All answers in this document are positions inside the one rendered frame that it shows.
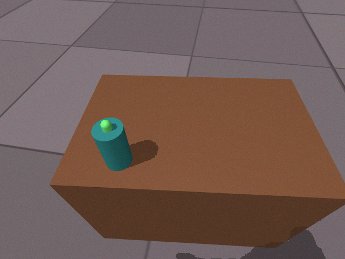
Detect bottle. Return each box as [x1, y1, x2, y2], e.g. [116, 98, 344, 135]
[91, 118, 133, 171]

